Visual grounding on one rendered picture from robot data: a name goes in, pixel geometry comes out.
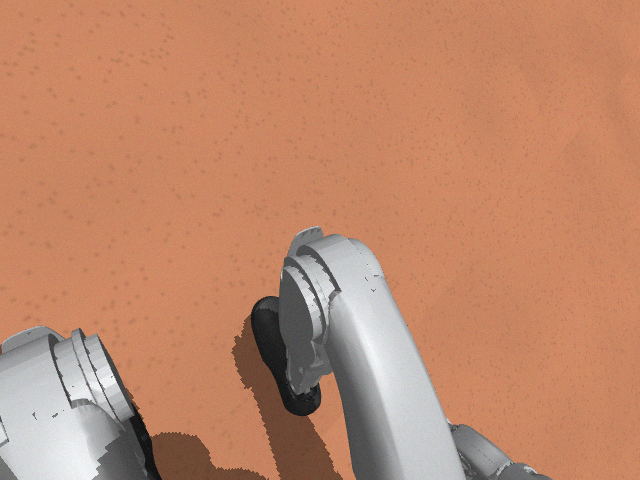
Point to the right robot arm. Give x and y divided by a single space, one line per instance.
521 471

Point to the left robot foot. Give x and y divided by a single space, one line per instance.
146 445

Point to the right robot foot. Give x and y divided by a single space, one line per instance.
265 327

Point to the right robot hand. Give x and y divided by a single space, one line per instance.
480 458

